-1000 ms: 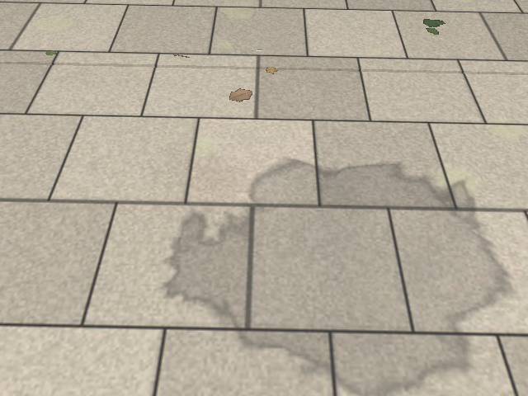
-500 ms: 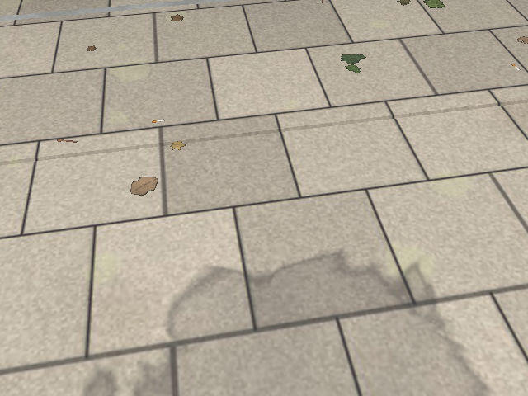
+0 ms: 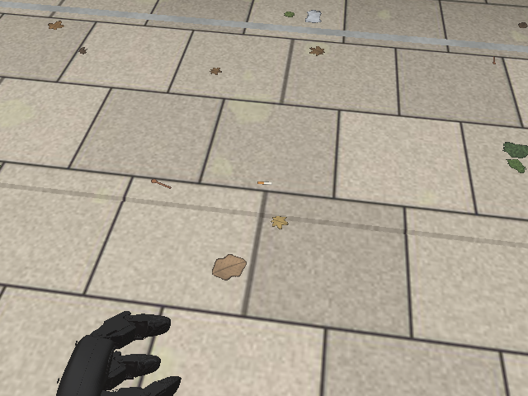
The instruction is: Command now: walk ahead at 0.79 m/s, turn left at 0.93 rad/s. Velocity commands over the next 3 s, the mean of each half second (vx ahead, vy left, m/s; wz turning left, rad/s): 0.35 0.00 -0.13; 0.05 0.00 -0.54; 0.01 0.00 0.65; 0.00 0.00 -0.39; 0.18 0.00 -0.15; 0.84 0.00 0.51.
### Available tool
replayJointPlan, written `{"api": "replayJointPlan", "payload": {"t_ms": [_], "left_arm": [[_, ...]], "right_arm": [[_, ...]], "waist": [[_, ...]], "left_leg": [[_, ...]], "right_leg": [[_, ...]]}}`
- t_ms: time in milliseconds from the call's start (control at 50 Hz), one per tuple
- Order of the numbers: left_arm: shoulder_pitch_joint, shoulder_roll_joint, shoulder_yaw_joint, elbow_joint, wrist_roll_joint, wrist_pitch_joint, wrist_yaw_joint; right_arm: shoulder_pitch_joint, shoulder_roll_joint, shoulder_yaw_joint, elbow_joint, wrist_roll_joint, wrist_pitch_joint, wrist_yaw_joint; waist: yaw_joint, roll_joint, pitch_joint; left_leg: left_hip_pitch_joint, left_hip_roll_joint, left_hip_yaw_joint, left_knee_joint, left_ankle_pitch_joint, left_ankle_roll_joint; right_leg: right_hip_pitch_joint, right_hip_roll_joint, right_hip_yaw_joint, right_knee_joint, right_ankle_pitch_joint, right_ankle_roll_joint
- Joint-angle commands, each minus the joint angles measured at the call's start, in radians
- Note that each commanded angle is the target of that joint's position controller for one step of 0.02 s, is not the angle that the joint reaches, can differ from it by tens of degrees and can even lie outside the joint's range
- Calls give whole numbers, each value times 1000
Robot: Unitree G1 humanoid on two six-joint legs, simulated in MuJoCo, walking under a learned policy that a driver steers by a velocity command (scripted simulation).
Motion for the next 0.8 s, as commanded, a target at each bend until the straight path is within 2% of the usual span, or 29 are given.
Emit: {"api": "replayJointPlan", "payload": {"t_ms": [20,60,80,100,120,140,160,180,200,220,240,260,300,340,380,440,480,520,540,560,580,600,620,640,660,680,700,740,800], "left_arm": [[-88,70,16,-75,-14,-12,4],[-51,70,19,-61,-7,-28,16],[10,95,31,-39,-4,-35,26],[119,135,49,-3,-4,-44,35],[300,166,64,61,-4,-57,40],[463,223,80,117,3,-68,41],[518,268,97,145,20,-62,23],[549,237,113,147,-31,-47,5],[440,184,109,132,-50,-39,9],[346,121,93,134,-54,-30,11],[332,107,88,147,-55,-24,19],[368,121,92,172,-61,-18,23],[383,168,112,197,-53,-6,20],[361,195,125,187,-36,4,14],[365,203,135,177,-32,22,15],[363,215,152,154,-38,53,14],[368,220,163,143,-37,74,12],[366,222,172,132,-32,91,10],[357,220,176,125,-32,99,11],[340,214,177,118,-40,104,15],[356,184,171,113,-49,104,19],[420,99,154,93,-66,102,21],[448,156,165,97,-45,103,26],[418,218,181,104,-23,107,23],[400,215,185,112,-20,113,16],[403,198,183,119,-19,125,10],[407,189,181,120,-21,135,0],[367,180,172,99,-38,146,-15],[272,149,151,56,-45,151,-26]], "right_arm": [[21,-180,-52,-51,10,-5,-2],[61,-155,-45,-27,8,-6,-14],[63,-155,-43,-20,2,-14,-23],[28,-175,-46,-24,-7,-22,-29],[-43,-186,-48,-39,-6,-29,-31],[-84,-139,-37,-68,0,-31,-34],[143,-12,-13,-60,56,-18,-41],[149,-97,-9,-39,28,-14,-47],[12,-115,-7,-60,10,-14,-41],[-101,-111,4,-92,-22,-13,-31],[-186,-101,11,-120,-39,-3,-20],[-225,-96,10,-146,-64,15,-15],[-205,-51,28,-170,-58,42,-14],[-205,-37,42,-185,-49,55,-20],[-252,-43,50,-206,-36,66,-26],[-343,-63,55,-235,-29,80,-36],[-393,-66,59,-251,-24,82,-43],[-401,-65,62,-258,-15,71,-50],[-379,-63,63,-254,-10,61,-53],[-340,-62,61,-246,-12,48,-58],[-318,-94,51,-242,-20,34,-67],[-345,-179,34,-265,-35,32,-75],[-395,-199,25,-278,-42,44,-72],[-383,-127,35,-277,-30,50,-71],[-408,-73,47,-281,-24,51,-69],[-434,-59,50,-288,-26,53,-67],[-442,-61,48,-295,-31,54,-69],[-403,-65,41,-293,-36,54,-65],[-282,-96,21,-256,-40,50,-58]], "waist": [[-15,29,43],[-27,55,-14],[-5,86,-50],[60,107,-93],[169,98,-149],[238,48,-233],[132,-265,-433],[183,-159,-578],[173,-112,-460],[149,-49,-306],[143,-23,-224],[134,-16,-150],[82,-29,-137],[55,-56,-155],[55,-87,-167],[71,-106,-156],[93,-125,-129],[107,-148,-99],[102,-157,-83],[79,-155,-65],[84,-101,-63],[136,129,-107],[150,215,-83],[153,136,-70],[164,97,-45],[176,98,-35],[177,134,-41],[156,146,-55],[94,161,-78]], "left_leg": [[-181,152,-171,-21,747,21],[-89,157,-141,50,894,-35],[-38,171,-156,105,952,-60],[4,187,-154,211,984,-79],[9,171,-113,389,934,-100],[-102,121,-54,659,585,-127],[-440,-27,13,1140,-371,-199],[-537,4,-56,1207,-300,-174],[-568,68,-34,1149,-196,-179],[-592,121,36,1052,-153,-179],[-611,148,58,991,-153,-183],[-556,153,86,933,-126,-191],[-496,165,90,837,-132,-211],[-449,166,104,730,-127,-222],[-402,160,110,647,-51,-222],[-349,148,99,561,24,-217],[-340,134,86,488,9,-216],[-312,123,74,374,-24,-207],[-272,122,69,283,-23,-199],[-201,131,69,141,29,-189],[-122,221,8,11,30,-169],[-22,495,-244,-77,6,-86],[-109,624,-396,-118,113,19],[-142,601,-313,-91,224,52],[-172,536,-200,-72,276,39],[-182,478,-99,-60,327,19],[-174,448,-27,-43,400,13],[-141,431,60,-20,494,12],[-73,453,64,5,539,34]], "right_leg": [[224,147,-155,-191,166,-15],[326,195,-176,-306,234,-52],[398,216,-166,-338,252,-70],[483,212,-148,-364,274,-89],[623,169,-134,-439,389,-110],[821,21,-34,-357,662,-139],[1209,-350,371,-145,1358,-378],[1266,-327,499,-195,1240,-422],[1131,-239,388,-283,999,-393],[968,-152,302,-344,818,-348],[867,-107,272,-389,742,-337],[731,-64,254,-420,813,-318],[611,-39,241,-436,830,-322],[522,-11,226,-440,826,-315],[450,16,230,-447,726,-289],[374,63,271,-455,424,-245],[370,80,330,-458,229,-232],[389,86,395,-442,126,-217],[387,92,426,-428,90,-199],[362,112,437,-399,20,-166],[317,156,407,-335,-151,-122],[213,265,226,-125,-482,-62],[141,331,35,105,-559,-44],[156,238,1,233,-492,-29],[166,214,-7,289,-437,-22],[172,203,-22,347,-393,-11],[164,197,-47,405,-366,-1],[151,179,-78,413,-336,17],[168,173,-77,280,-360,20]]}}
Next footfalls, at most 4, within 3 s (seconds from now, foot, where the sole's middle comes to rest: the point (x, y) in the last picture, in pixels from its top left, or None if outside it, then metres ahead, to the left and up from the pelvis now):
0.14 right None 0.36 -0.15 -0.77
0.58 left None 0.41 0.04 -0.77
0.98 right None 0.26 -0.16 -0.77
1.34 left None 0.32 0.06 -0.77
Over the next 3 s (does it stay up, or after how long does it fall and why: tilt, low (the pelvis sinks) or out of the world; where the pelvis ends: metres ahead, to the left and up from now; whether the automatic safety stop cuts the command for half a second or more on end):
stays up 0.74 0.02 -0.01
